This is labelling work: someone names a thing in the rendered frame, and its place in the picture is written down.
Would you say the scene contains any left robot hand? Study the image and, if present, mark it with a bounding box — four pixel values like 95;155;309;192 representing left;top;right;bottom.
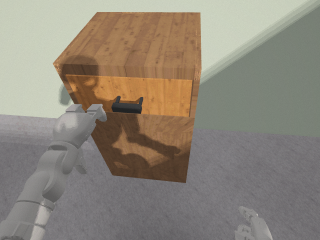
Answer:
52;104;107;174

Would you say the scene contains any handle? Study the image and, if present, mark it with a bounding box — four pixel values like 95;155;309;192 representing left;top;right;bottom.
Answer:
111;95;144;114

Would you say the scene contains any robot left forearm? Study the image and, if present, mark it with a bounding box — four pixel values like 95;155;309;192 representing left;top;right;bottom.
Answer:
0;141;79;240

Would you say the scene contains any drawer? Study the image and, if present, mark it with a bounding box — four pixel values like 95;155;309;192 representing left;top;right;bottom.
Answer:
65;74;193;117

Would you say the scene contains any right robot hand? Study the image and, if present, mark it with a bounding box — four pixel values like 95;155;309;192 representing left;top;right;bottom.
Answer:
234;206;273;240

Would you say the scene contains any cabinet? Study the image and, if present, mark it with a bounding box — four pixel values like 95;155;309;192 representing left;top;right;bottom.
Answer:
53;12;202;183

